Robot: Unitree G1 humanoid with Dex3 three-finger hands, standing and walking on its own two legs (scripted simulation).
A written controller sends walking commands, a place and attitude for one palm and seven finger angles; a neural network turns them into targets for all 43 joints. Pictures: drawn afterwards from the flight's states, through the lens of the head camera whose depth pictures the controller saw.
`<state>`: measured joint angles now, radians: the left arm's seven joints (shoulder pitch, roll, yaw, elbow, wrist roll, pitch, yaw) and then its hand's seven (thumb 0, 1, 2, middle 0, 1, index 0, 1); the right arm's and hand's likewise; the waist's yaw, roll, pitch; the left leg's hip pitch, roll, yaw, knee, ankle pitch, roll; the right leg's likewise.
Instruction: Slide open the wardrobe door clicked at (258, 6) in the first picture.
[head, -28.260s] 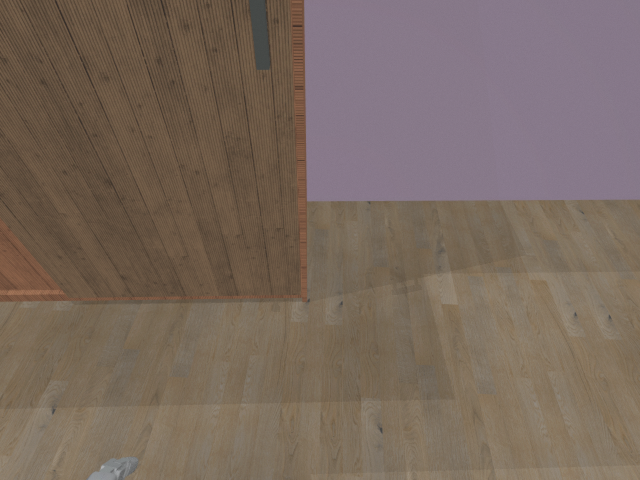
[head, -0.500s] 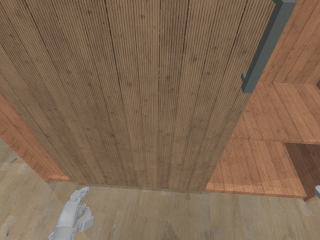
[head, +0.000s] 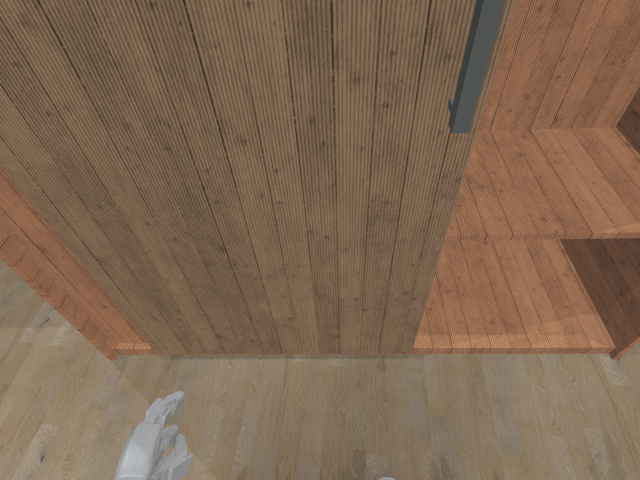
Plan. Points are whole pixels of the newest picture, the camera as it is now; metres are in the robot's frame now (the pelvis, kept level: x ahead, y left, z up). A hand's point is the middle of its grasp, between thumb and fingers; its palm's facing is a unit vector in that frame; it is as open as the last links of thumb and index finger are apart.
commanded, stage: step back with the hand held close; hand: right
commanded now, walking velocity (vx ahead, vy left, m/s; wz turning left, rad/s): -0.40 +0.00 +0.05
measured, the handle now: (473, 43) +0.58 -0.18 +0.26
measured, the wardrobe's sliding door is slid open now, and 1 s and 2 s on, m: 0.64 0.64 0.64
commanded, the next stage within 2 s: stop stepping back and stand still in 0.52 s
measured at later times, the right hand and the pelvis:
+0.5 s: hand out of the picture +0.15 -0.29 +0.18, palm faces +0.43 +0.80 -0.42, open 7.5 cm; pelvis -0.06 -0.01 +0.01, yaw -1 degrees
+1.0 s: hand out of the picture +0.12 -0.31 +0.16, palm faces +0.40 +0.86 -0.31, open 7.5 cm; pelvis -0.12 -0.04 -0.01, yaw +7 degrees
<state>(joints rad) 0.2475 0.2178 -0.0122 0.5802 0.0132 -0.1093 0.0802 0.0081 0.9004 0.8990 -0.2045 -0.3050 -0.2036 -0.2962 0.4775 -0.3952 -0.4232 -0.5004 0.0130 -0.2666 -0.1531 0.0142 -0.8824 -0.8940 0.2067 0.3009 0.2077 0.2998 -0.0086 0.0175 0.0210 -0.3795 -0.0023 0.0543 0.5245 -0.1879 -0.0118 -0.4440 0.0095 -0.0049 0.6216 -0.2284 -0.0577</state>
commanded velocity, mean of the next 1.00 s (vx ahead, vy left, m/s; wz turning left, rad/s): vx -0.16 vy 0.01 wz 0.05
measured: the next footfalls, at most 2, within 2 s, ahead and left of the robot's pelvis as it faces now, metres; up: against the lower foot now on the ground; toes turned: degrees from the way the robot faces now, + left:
left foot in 0.80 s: -0.23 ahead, +0.10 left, +0.00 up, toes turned +6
right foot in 0.90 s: +0.00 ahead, -0.08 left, +0.00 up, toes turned +5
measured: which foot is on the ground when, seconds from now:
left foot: down 0.00-0.46, up 0.48-0.78, down 0.80-0.98, up 1.00-1.00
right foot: down 0.00-0.80, up 0.82-0.88, down 0.90-1.00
